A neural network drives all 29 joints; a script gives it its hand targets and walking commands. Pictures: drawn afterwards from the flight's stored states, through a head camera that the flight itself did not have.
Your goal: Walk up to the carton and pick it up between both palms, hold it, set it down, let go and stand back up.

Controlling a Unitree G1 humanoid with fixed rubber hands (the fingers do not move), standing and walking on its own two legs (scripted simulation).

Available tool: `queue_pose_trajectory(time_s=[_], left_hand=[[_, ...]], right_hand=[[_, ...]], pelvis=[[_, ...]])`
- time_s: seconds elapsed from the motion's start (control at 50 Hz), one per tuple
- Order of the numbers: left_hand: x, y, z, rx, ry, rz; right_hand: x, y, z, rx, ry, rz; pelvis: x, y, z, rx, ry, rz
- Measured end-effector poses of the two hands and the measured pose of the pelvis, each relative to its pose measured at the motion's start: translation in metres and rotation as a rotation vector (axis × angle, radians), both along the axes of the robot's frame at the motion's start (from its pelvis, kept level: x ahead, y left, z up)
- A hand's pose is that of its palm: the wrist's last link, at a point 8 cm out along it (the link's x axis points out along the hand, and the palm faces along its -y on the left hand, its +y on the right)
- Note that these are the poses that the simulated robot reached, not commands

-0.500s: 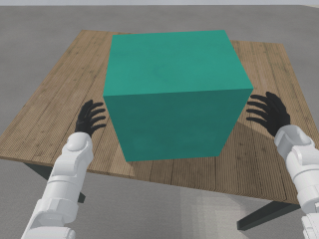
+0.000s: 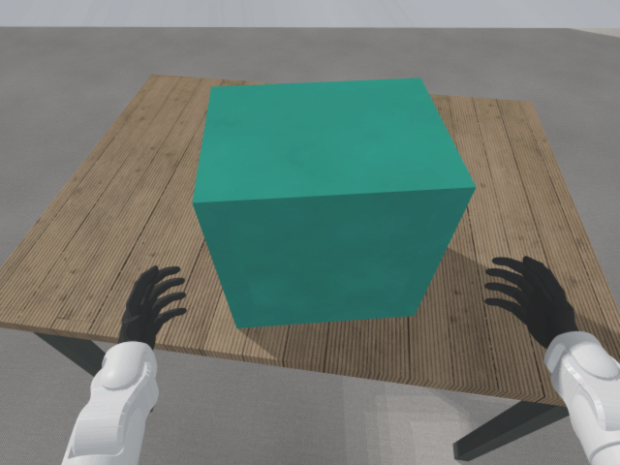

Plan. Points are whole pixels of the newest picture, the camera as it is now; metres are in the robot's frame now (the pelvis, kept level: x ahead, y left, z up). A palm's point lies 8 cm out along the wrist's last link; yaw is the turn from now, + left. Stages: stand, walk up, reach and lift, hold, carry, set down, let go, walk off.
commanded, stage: set down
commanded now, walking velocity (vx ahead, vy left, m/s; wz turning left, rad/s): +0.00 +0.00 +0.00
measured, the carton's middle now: (322, 211) +0.46 +0.05 +0.06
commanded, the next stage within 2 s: none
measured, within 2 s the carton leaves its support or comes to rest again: neither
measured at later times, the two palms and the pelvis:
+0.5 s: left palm (137, 388) +0.20 +0.24 +0.02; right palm (581, 409) +0.22 -0.26 +0.03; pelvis +0.01 +0.00 +0.00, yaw -2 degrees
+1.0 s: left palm (142, 400) +0.19 +0.24 -0.01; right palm (575, 432) +0.20 -0.26 +0.01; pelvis +0.02 +0.01 +0.00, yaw -3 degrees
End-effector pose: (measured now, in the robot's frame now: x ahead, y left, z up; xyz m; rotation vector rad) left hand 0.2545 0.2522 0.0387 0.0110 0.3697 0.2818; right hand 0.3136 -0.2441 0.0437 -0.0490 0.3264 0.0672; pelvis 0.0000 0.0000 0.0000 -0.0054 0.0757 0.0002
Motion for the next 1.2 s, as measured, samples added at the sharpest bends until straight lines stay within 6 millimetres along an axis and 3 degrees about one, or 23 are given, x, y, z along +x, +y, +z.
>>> queue_pose_trajectory(time_s=[0.3,0.46,0.54,0.64,0.74,0.88,0.98,1.2], left_hand=[[-0.035,-0.005,-0.007,0.029,0.007,0.009],[-0.059,-0.014,-0.013,0.025,0.010,0.001],[-0.057,-0.010,-0.021,0.034,0.029,0.025],[-0.049,-0.011,-0.017,0.028,0.001,0.024],[-0.045,-0.014,-0.019,0.042,0.027,-0.003],[-0.054,-0.011,-0.036,0.051,0.111,-0.008],[-0.064,-0.009,-0.046,0.041,0.137,-0.001],[-0.064,-0.016,-0.052,0.049,0.145,-0.053]], right_hand=[[-0.060,-0.002,-0.022,0.021,0.023,-0.026],[-0.095,-0.012,-0.019,-0.016,0.023,-0.026],[-0.095,-0.015,-0.016,-0.012,0.013,-0.042],[-0.090,-0.009,-0.011,0.004,-0.011,-0.022],[-0.090,-0.008,-0.019,0.006,0.013,-0.027],[-0.106,-0.014,-0.037,-0.026,0.101,-0.054],[-0.115,-0.013,-0.038,-0.048,0.123,-0.054],[-0.113,-0.005,-0.041,-0.054,0.105,-0.064]], pelvis=[[0.005,0.005,0.001,0.005,-0.048,-0.012],[0.007,0.004,0.001,0.006,-0.066,-0.035],[0.006,0.002,0.000,0.011,-0.065,-0.042],[0.009,0.003,0.000,0.012,-0.067,-0.049],[0.014,0.006,0.001,0.009,-0.087,-0.046],[0.022,0.009,0.002,0.008,-0.088,-0.053],[0.024,0.008,0.002,0.006,-0.082,-0.058],[0.022,0.010,0.002,0.004,-0.099,-0.047]])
